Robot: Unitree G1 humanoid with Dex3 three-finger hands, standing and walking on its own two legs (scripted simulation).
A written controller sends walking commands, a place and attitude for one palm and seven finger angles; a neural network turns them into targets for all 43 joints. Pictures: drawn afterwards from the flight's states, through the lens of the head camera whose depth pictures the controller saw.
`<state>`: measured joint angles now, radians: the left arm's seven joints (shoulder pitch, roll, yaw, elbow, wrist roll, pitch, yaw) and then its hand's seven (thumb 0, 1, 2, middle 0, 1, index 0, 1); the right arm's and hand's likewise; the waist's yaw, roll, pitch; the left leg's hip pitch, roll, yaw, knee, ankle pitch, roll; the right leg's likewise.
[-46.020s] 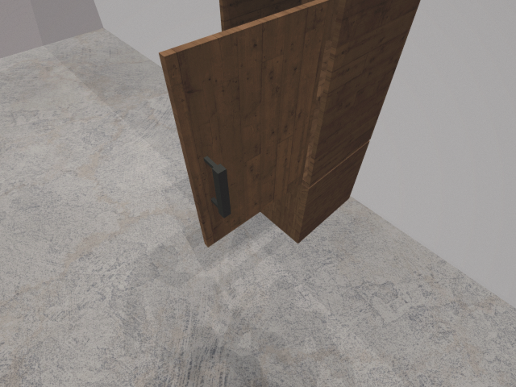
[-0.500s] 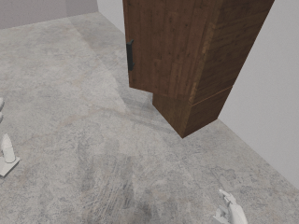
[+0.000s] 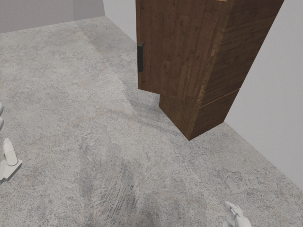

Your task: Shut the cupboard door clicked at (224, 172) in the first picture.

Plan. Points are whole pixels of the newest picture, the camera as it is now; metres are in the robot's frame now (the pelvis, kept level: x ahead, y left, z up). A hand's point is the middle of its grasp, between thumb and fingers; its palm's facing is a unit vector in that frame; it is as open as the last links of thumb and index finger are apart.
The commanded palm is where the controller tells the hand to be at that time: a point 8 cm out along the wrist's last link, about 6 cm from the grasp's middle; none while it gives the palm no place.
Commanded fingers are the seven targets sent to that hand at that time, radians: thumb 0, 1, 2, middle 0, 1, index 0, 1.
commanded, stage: stop stepping back and stand still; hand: left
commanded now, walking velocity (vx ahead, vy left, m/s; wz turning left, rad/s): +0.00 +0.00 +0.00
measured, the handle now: (141, 57) +0.99 +0.10 -0.08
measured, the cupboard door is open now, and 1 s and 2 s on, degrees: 39 39 39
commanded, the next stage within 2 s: let the arm hang, fingers relaxed in 0.20 s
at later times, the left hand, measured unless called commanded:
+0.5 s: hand out of the picture +0.14 +0.23 -0.10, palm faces -0.03 -0.93 -0.36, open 7.4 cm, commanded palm none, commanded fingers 0.00 0.90 0.90 -0.20 -0.30 -0.20 -0.30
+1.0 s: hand out of the picture -0.02 +0.21 -0.17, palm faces +0.00 -0.97 -0.26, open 7.4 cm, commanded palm none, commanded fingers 0.00 0.90 0.90 -0.20 -0.30 -0.20 -0.30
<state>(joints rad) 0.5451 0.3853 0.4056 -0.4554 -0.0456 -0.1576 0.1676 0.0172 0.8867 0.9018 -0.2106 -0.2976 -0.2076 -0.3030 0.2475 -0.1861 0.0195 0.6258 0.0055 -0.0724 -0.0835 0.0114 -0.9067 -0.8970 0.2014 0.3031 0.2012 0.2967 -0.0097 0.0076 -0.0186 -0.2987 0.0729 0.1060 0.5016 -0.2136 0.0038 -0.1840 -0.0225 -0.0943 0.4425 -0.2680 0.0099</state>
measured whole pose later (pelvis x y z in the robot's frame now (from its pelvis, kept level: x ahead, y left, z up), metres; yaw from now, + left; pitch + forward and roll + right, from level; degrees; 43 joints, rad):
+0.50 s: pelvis -0.01 +0.01 -0.01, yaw +0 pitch +0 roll +0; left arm 0.24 0.29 0.02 0.56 0.02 0.05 -0.01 0.01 0.90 0.90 -0.20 -0.29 -0.19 -0.30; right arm 0.10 -0.32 0.01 0.82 -0.02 -0.01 0.02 0.01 -0.91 -0.90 0.20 0.30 0.20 0.30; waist -0.02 0.07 0.00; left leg -0.34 0.04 0.13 0.57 -0.23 0.03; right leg -0.27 -0.07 -0.07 0.58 -0.32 0.03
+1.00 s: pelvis -0.01 +0.00 +0.00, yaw +0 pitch -2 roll +0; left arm 0.30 0.22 0.02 1.14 0.01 0.02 0.02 0.01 0.91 0.90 -0.20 -0.30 -0.20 -0.30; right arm 0.27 -0.19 -0.02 1.13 -0.02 0.03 -0.02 0.01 -0.91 -0.90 0.20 0.30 0.20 0.30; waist -0.01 0.02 0.05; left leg -0.23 0.06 0.12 0.44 -0.18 0.01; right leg -0.14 -0.04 -0.08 0.42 -0.25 0.01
